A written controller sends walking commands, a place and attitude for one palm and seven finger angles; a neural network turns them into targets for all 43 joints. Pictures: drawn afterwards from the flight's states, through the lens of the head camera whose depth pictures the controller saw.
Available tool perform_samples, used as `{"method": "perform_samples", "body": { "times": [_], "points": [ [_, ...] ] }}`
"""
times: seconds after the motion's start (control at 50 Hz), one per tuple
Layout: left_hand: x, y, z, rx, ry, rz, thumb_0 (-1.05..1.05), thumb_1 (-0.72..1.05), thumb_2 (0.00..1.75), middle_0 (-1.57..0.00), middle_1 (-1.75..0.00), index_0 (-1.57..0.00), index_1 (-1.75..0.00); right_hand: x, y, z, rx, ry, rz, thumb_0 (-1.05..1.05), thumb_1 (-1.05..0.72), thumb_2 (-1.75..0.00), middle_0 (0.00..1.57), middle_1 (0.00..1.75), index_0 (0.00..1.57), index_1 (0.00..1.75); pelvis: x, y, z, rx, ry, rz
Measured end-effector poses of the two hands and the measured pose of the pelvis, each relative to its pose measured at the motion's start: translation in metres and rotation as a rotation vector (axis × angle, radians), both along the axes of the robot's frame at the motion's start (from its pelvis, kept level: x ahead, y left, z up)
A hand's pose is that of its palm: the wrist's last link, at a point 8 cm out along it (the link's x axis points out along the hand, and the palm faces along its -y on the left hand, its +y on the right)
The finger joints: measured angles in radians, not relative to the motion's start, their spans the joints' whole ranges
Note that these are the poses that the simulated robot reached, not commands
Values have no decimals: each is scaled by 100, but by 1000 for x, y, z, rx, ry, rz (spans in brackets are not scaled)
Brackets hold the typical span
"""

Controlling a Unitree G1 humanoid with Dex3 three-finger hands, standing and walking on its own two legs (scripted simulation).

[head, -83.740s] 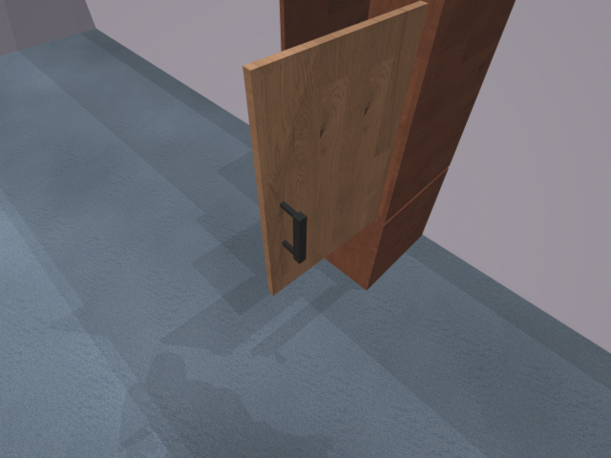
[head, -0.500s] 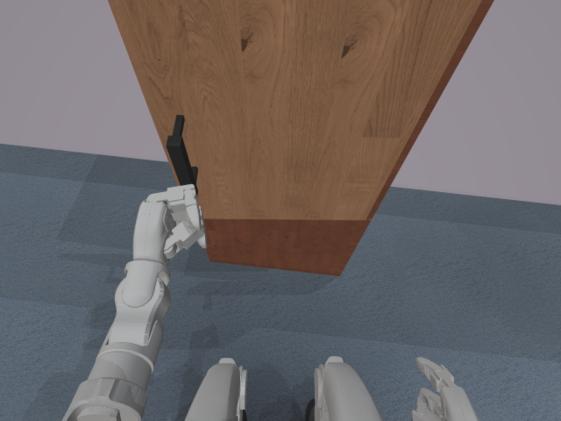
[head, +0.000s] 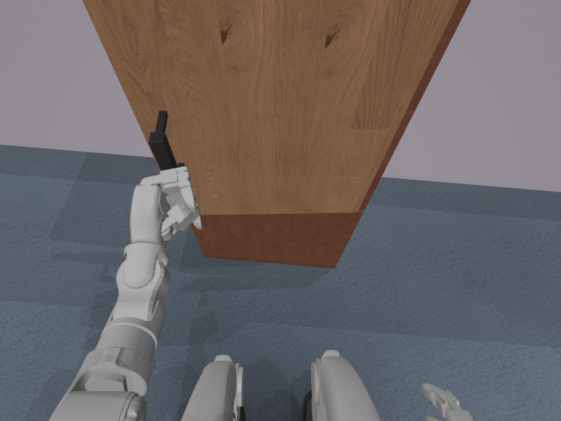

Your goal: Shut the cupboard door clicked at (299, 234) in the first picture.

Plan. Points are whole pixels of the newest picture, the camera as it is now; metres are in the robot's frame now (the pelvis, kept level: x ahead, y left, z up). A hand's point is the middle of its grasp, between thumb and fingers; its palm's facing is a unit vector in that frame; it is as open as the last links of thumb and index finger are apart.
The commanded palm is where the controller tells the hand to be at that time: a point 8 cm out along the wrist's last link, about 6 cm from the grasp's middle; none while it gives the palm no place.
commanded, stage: bring the fist close to the handle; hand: left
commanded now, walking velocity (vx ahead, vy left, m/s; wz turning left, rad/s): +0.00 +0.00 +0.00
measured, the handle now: (171, 157) +0.50 +0.17 +0.02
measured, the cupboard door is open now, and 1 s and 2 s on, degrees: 7 0 0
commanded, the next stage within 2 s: push the door shut along its arc in 0.02 s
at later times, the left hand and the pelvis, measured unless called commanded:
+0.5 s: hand (199, 181) +0.45 +0.12 +0.03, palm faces -0.07 -1.00 -0.05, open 3.1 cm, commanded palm +0.44 +0.17 +0.03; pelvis -0.01 +0.00 -0.01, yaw +0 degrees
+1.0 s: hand (197, 173) +0.47 +0.13 +0.03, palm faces -0.18 -0.98 -0.05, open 3.1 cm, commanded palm +0.49 +0.15 +0.03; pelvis -0.03 +0.01 -0.03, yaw +1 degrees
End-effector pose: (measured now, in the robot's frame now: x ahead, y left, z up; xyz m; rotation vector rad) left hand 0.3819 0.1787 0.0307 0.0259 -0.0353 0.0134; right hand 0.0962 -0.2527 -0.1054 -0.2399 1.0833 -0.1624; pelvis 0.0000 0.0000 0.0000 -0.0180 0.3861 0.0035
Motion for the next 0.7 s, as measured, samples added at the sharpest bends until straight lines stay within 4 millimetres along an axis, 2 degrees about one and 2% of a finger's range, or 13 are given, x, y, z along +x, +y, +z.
{"method": "perform_samples", "body": {
  "times": [0.22, 0.36, 0.46, 0.58, 0.7],
  "points": [
    [3, 1, 0, 5, 7, -16, 2, 90, 90, -130, -150, -130, -150, 12, -2, 2, -6, -30, 11, 1, -91, -90, 20, 30, 20, 30, -1, -2, 0, 0, 1, 4],
    [26, -3, 1, 20, 6, -60, 2, 90, 90, -130, -150, -130, -150, 10, -3, -3, -18, -22, 9, 1, -91, -90, 20, 30, 20, 30, -3, -2, -6, -5, 14, 11],
    [46, 0, 1, 21, 15, -75, 2, 90, 90, -131, -149, -130, -150, -3, -4, -9, -23, 14, -12, 0, -91, -90, 20, 30, 20, 30, -5, -1, -10, -7, 30, 10],
    [66, 2, 1, 18, 33, -108, 2, 90, 90, -130, -149, -130, -150, -28, -5, -14, -26, 85, -48, 0, -91, -90, 20, 30, 20, 30, -5, 1, -13, -11, 48, 5],
    [74, 4, 0, 18, 32, -148, 2, 90, 90, -132, -149, -130, -150, -55, -5, -16, -31, 157, -78, 0, -91, -90, 20, 30, 20, 30, -6, 5, -15, -16, 59, 3]
  ]
}}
